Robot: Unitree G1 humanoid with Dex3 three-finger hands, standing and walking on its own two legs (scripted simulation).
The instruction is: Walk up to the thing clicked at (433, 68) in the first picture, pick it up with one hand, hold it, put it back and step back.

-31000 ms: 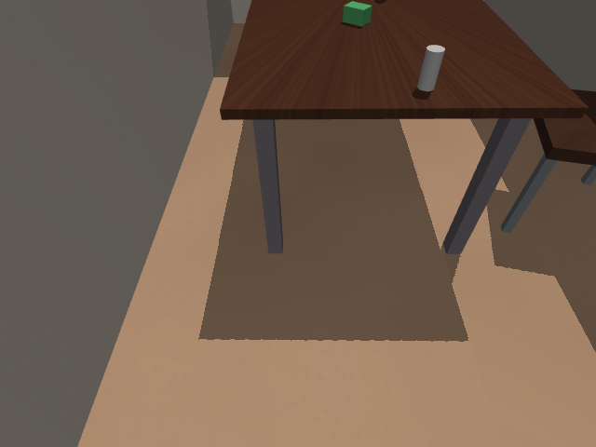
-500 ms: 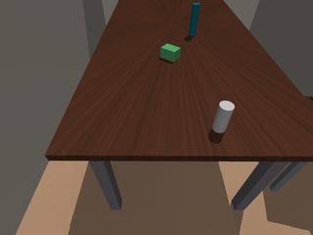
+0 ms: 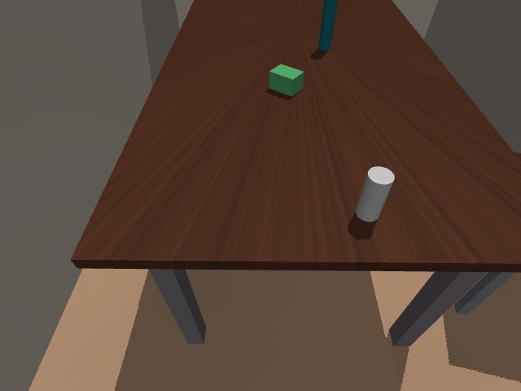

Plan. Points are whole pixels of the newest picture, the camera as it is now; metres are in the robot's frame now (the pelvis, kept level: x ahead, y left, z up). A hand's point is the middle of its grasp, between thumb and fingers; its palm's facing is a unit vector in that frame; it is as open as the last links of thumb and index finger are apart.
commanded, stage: home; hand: right
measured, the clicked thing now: (373, 195) +0.47 -0.19 +0.02
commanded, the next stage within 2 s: stand in 0.72 s
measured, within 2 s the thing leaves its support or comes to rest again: neither
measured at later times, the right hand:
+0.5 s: hand out of the picture +0.08 -0.26 -0.15, palm faces -0.04 +0.93 -0.36, open 17.2 cm
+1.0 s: hand out of the picture +0.08 -0.25 -0.15, palm faces -0.04 +0.93 -0.36, open 15.6 cm
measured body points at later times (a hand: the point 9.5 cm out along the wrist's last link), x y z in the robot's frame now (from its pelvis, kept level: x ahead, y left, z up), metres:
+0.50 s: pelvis +0.01 +0.00 +0.00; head +0.02 +0.00 +0.45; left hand +0.08 +0.30 -0.13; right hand +0.08 -0.31 -0.13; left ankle +0.03 +0.14 -0.74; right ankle +0.00 -0.13 -0.74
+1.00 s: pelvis +0.01 +0.00 +0.00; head +0.01 +0.01 +0.45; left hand +0.07 +0.30 -0.13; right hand +0.08 -0.30 -0.13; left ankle +0.03 +0.14 -0.74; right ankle +0.00 -0.13 -0.74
